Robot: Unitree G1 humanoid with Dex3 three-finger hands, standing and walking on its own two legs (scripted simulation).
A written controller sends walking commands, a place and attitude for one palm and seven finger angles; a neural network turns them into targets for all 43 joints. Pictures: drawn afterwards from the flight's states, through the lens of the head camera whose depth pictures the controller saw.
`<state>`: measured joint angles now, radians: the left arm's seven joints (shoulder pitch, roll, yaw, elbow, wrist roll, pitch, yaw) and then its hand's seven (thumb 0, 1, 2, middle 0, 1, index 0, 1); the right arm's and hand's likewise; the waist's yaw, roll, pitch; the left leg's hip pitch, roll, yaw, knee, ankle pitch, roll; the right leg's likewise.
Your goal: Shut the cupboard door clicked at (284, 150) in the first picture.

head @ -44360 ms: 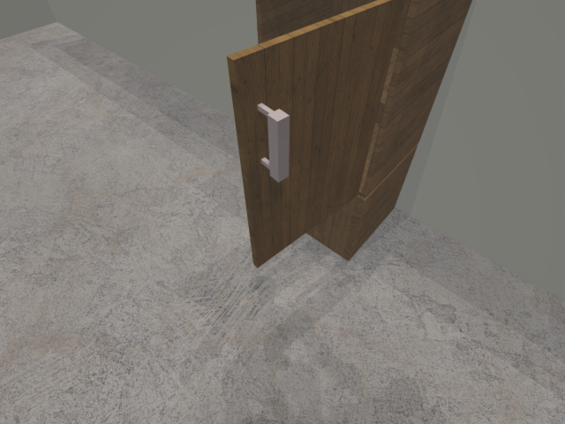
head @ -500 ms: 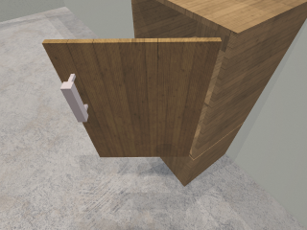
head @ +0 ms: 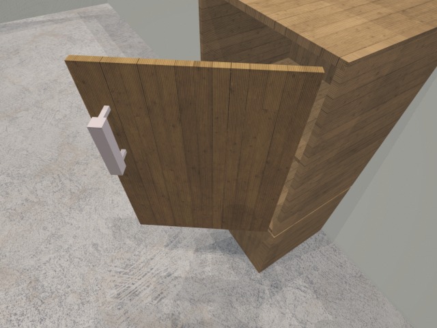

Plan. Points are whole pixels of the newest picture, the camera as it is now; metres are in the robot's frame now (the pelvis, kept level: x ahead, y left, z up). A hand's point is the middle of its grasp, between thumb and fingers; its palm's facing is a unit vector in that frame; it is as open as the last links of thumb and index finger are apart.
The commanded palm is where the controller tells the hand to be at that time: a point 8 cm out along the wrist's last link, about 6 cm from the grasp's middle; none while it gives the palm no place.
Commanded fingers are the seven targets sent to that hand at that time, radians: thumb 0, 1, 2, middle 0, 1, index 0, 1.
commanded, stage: look again from close up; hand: left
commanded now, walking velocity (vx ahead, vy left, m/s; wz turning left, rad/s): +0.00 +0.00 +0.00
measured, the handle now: (112, 141) +0.43 +0.26 +0.08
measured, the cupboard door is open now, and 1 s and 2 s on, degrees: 54 54 54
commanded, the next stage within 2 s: raise the hand and make a fist in 0.58 s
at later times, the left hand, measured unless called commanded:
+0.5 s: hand out of the picture +0.02 +0.24 -0.19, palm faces +0.01 -0.98 -0.21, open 7.4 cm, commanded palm none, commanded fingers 0.00 0.90 0.90 -0.20 -0.30 -0.20 -0.30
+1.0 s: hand (82, 319) +0.13 +0.23 -0.01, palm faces -0.02 -1.00 +0.02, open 6.7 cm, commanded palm +0.07 +0.31 -0.04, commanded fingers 0.00 0.90 0.90 -0.49 -0.62 -0.49 -0.62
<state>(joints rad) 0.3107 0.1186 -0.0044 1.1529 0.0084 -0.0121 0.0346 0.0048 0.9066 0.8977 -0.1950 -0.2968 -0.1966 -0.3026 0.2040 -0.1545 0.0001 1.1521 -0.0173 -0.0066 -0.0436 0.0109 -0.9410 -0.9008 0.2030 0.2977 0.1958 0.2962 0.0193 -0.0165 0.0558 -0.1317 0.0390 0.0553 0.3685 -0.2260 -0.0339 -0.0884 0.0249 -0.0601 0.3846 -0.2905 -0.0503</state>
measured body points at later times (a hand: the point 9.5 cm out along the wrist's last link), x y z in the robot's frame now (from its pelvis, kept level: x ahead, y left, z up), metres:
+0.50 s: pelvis -0.02 +0.06 -0.01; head -0.02 +0.07 +0.44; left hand +0.02 +0.29 -0.17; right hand +0.04 -0.17 -0.15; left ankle -0.02 +0.14 -0.74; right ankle -0.05 -0.08 -0.74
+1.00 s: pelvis -0.09 +0.08 -0.07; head -0.10 +0.09 +0.38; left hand +0.13 +0.29 -0.01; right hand +0.08 -0.16 -0.12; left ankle -0.02 +0.15 -0.74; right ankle -0.01 -0.03 -0.74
